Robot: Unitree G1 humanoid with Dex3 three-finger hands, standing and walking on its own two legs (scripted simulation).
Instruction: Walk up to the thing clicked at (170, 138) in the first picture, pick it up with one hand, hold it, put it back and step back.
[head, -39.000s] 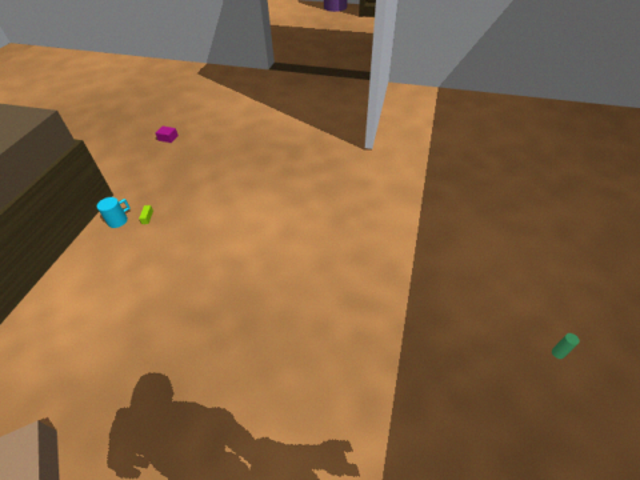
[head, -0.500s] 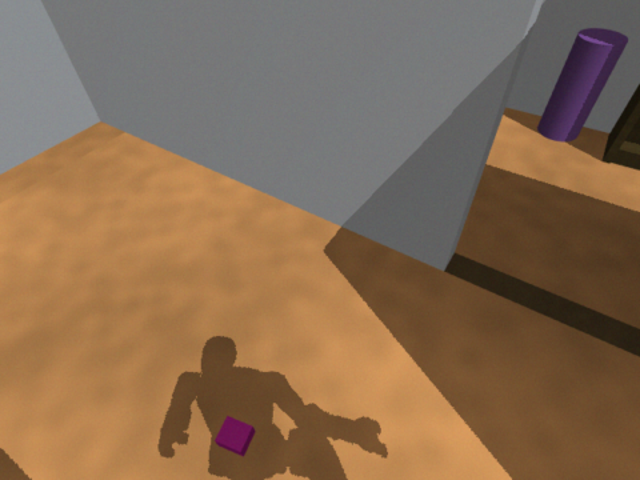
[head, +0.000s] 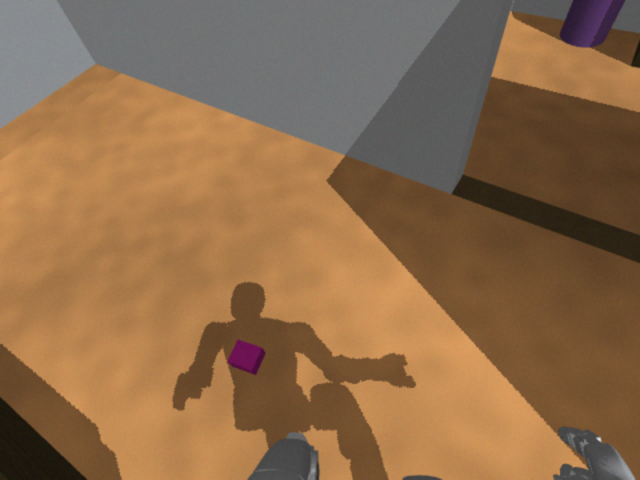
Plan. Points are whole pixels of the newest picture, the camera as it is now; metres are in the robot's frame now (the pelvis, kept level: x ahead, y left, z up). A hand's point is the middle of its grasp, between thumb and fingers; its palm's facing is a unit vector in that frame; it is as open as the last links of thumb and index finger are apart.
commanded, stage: step back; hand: left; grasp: from above
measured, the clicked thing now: (246, 357) +0.50 +0.34 -0.72
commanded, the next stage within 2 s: none
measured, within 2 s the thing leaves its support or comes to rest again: neither
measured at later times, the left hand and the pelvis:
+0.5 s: hand out of the picture -0.02 +0.31 -0.14, palm faces +0.10 -0.92 -0.39, open 7.4 cm; pelvis -0.12 +0.03 +0.00, yaw +5 degrees
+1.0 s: hand out of the picture -0.25 +0.31 -0.13, palm faces -0.05 -0.90 -0.43, open 7.3 cm; pelvis -0.29 +0.03 +0.00, yaw -3 degrees
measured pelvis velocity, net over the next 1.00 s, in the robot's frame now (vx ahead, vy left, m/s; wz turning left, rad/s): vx -0.29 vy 0.03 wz -0.06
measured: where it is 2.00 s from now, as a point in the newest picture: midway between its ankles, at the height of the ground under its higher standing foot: outside the picture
